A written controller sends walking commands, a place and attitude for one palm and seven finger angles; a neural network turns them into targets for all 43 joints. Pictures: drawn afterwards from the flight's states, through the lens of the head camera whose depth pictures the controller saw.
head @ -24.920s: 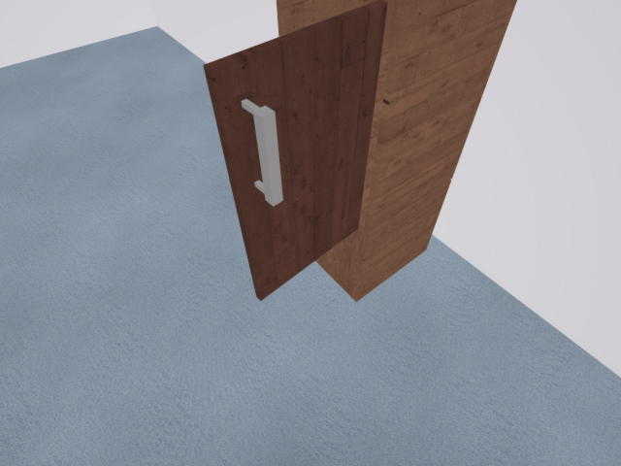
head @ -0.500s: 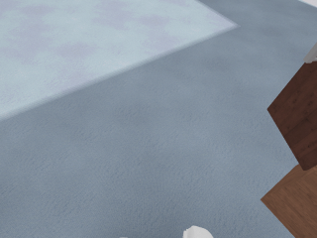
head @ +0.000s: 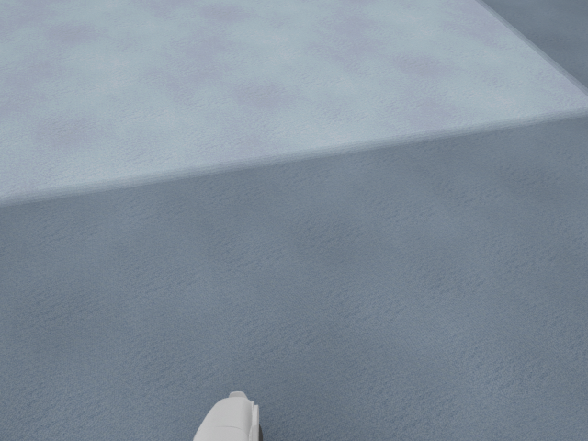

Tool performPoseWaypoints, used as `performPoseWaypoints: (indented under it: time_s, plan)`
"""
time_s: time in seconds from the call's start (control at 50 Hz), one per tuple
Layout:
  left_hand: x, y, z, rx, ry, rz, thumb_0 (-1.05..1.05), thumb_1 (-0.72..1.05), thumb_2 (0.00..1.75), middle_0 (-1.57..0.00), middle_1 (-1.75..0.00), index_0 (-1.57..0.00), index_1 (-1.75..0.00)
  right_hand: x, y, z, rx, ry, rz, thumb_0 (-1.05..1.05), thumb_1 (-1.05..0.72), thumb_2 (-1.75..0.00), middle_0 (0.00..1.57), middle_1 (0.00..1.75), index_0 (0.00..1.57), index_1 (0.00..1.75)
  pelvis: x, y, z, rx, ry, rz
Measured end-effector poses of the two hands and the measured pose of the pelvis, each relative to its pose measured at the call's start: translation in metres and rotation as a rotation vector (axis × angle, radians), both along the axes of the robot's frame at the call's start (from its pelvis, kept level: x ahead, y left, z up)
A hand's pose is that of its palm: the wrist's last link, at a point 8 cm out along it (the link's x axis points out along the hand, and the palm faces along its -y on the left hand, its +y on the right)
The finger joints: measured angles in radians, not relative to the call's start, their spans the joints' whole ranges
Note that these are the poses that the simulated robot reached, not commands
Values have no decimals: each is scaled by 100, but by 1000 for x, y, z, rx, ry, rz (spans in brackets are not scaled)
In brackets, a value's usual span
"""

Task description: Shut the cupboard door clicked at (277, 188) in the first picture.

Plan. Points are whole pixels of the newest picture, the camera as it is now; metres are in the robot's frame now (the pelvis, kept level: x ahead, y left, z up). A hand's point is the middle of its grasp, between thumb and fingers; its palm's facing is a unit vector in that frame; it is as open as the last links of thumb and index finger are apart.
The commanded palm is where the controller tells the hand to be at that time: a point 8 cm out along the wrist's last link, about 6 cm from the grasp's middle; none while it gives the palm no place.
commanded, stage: walk to a spot facing it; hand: left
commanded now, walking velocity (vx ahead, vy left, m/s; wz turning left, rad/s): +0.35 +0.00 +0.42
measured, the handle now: out of the picture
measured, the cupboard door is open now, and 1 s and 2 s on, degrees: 63 63 63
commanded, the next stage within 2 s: turn to face it in 0.46 s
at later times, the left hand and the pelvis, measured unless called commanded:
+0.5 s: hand (165, 323) +0.30 +0.25 -0.16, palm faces +0.10 -0.98 -0.18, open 7.4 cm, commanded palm none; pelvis +0.21 +0.05 +0.00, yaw +6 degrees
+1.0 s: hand (185, 271) +0.42 +0.25 -0.18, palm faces +0.01 -0.98 -0.22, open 7.3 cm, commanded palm none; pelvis +0.37 +0.05 -0.01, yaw -4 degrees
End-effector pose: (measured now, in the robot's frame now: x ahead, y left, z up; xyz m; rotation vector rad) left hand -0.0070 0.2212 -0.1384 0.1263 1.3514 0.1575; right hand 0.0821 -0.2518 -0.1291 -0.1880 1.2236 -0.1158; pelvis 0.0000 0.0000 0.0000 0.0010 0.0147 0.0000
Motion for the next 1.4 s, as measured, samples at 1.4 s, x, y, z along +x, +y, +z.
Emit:
performPoseWaypoints:
  time_s: [1.4]
  plan:
    - [579,80,9,45,-139,-370,1,91,90,-19,-30,-20,-30,311,62,6,-81,-15,-331,0,-91,-90,20,30,21,30,404,73,-1,-37,8,-341]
